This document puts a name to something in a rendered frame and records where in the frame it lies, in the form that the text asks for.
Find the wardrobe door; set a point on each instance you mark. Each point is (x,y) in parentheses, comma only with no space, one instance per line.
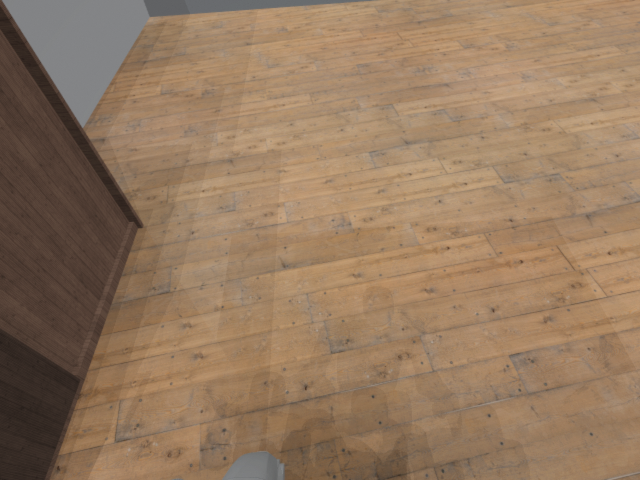
(60,228)
(36,395)

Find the left robot thigh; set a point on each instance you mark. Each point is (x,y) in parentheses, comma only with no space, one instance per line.
(256,466)

